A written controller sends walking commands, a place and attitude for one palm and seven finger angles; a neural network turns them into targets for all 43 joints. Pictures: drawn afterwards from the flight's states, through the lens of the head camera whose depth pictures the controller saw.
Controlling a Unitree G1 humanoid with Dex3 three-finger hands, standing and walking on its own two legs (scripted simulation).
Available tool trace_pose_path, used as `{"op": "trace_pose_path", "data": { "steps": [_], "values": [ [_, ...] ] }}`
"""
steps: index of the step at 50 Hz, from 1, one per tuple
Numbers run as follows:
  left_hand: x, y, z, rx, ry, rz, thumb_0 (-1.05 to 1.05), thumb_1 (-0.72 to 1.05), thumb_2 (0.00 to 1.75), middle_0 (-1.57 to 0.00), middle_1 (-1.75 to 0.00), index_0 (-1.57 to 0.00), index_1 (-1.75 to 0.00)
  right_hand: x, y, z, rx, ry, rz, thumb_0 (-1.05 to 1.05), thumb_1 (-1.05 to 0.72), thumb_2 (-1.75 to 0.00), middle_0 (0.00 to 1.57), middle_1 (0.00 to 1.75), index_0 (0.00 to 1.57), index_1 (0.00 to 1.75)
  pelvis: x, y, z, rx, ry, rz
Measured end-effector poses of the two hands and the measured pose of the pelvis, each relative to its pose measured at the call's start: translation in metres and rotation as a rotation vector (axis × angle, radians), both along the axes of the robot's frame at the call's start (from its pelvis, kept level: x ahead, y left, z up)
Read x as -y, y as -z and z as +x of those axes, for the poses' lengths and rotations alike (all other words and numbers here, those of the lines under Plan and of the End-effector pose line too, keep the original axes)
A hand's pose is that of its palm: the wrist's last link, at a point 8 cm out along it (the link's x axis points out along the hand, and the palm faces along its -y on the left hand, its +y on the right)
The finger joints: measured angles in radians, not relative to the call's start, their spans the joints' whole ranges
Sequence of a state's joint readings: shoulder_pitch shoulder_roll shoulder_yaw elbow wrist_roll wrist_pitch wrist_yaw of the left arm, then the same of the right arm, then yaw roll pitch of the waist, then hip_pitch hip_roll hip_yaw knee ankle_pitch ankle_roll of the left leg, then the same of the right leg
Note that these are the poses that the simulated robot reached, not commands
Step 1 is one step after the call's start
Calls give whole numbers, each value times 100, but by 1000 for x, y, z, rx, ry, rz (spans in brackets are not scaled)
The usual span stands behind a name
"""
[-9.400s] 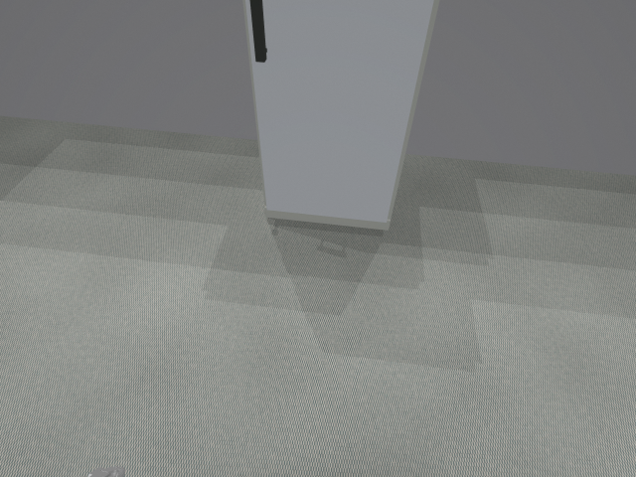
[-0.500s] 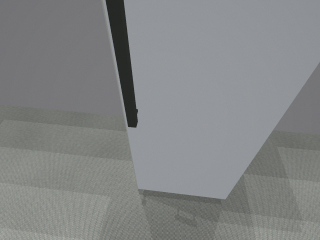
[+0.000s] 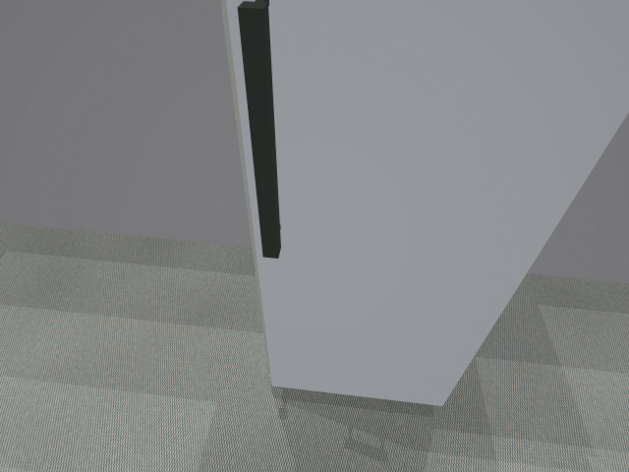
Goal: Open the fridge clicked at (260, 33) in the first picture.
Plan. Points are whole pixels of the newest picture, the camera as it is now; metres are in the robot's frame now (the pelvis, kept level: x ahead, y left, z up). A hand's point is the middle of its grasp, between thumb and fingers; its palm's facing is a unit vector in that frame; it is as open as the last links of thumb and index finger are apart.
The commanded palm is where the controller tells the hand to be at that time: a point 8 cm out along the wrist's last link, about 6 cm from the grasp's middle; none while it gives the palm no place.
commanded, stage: come to a stop and stand still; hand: left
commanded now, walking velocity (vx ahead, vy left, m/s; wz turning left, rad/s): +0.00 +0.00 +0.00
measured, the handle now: (268, 150) +0.50 +0.10 +0.18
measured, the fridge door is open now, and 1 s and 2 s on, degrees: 0 0 0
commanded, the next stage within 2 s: look again from close up in 0.12 s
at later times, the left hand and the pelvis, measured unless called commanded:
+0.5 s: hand out of the picture +0.03 +0.23 -0.17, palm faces -0.02 -0.96 -0.28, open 7.3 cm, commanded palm none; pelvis +0.01 +0.01 +0.00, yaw +0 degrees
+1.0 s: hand out of the picture +0.07 +0.24 -0.16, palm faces -0.02 -0.95 -0.30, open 7.3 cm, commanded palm none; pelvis +0.02 +0.00 +0.01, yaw +0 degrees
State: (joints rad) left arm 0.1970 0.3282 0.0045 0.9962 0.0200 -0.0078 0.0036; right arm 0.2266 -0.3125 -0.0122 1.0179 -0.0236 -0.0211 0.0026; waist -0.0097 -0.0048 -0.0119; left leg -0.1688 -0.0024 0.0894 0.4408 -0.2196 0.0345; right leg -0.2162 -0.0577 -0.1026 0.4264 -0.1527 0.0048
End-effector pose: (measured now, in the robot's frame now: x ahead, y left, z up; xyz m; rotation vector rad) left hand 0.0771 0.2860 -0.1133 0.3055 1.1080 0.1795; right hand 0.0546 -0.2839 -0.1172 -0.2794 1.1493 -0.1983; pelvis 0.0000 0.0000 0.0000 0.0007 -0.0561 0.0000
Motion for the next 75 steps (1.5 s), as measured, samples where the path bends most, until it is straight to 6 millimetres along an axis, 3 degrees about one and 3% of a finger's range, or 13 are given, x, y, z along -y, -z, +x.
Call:
{"op": "trace_pose_path", "data": {
  "steps": [16,24,41,75],
  "values": [
    [4,14,-40,-145,-35,-34,0,91,90,-20,-30,-20,-30,-13,3,1,-68,-7,19,1,-90,-90,20,30,20,30,-6,-3,4,-5,-4,-1],
    [9,18,-49,-181,-48,-51,0,91,90,-20,-30,-20,-30,-18,3,3,-88,-3,24,1,-90,-90,20,30,20,30,-7,-4,7,-3,-7,-2],
    [7,15,-29,-150,-42,-43,0,91,90,-20,-30,-20,-30,-21,3,14,-79,-2,31,1,-90,-90,20,30,20,30,-7,-5,14,-4,-6,-1],
    [8,8,-2,-134,-33,-24,0,91,90,-20,-30,-20,-30,0,-2,32,-84,-11,2,1,-90,-90,20,30,20,30,3,-8,29,-15,-7,-1]
  ]
}}
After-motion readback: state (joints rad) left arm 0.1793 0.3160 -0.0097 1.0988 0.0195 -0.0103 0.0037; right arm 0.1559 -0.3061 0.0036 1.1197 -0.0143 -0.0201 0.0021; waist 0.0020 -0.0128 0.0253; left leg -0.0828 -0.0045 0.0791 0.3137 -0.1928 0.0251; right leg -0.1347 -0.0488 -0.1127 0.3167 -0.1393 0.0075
